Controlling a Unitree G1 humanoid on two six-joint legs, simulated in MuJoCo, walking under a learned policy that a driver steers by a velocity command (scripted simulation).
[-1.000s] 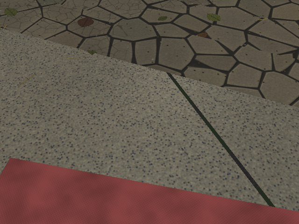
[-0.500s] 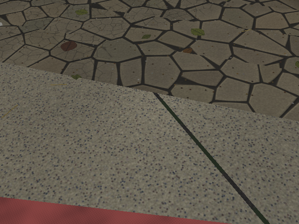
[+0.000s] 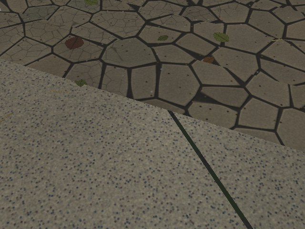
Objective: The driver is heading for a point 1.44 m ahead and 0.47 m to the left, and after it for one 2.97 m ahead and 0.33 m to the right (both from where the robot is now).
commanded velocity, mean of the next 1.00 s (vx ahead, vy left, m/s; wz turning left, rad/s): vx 0.50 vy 0.00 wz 0.25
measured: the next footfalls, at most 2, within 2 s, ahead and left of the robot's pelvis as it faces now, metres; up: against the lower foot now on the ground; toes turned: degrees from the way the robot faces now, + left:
right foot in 0.48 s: +0.44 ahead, -0.10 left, +0.00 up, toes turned -1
left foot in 1.02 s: +0.67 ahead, +0.13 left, +0.00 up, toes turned +24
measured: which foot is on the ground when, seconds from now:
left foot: down 0.00-0.48, up 0.50-1.00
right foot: up 0.00-0.46, down 0.48-1.00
